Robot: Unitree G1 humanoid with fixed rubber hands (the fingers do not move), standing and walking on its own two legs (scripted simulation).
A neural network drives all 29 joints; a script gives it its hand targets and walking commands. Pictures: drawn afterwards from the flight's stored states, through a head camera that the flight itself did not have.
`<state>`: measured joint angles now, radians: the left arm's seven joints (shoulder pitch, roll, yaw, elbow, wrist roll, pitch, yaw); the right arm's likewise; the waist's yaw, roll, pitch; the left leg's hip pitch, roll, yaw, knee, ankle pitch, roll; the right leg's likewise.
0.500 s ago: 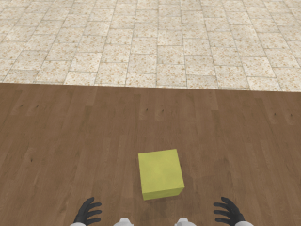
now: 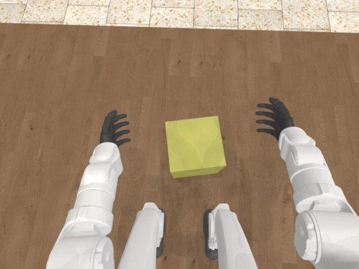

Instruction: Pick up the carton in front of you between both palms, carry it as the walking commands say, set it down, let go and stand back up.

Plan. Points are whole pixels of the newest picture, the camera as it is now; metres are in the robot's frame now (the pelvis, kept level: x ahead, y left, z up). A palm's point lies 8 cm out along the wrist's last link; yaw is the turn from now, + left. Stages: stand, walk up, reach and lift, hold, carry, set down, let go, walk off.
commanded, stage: reach and lift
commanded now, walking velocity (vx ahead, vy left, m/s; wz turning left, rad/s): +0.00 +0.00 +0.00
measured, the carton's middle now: (193, 150) +0.47 -0.02 -0.53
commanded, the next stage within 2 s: none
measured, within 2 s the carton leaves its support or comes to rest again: leaves its support in 1.94 s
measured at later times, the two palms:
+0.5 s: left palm (128, 125) +0.47 +0.17 -0.18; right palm (262, 111) +0.51 -0.21 -0.19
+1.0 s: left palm (144, 147) +0.46 +0.17 -0.42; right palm (240, 138) +0.50 -0.20 -0.42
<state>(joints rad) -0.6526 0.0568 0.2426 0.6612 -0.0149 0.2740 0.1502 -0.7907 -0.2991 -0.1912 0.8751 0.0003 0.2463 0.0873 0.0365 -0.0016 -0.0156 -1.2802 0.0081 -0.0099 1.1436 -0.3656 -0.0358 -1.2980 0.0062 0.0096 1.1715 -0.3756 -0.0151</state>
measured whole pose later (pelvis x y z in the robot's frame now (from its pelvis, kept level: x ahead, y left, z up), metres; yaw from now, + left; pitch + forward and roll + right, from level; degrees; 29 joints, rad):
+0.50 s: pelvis +0.02 +0.00 -0.05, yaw +2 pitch +50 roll +3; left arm -0.91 0.04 0.38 0.78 0.06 0.06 0.12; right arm -1.10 -0.32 -0.29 1.04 -0.07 0.06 0.08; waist 0.03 0.00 -0.14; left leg -1.75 -0.01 -0.02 1.28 -0.40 -0.05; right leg -1.78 0.02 0.03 1.32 -0.41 -0.02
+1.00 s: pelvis -0.04 +0.01 -0.26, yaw +3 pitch +41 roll +4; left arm -1.23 0.18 0.19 0.95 -0.19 0.08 0.21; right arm -1.38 -0.48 -0.04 1.16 0.19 0.06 -0.01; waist 0.03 0.03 0.22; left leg -2.23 -0.05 -0.01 2.02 -0.50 -0.07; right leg -2.27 0.03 0.06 2.06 -0.51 0.01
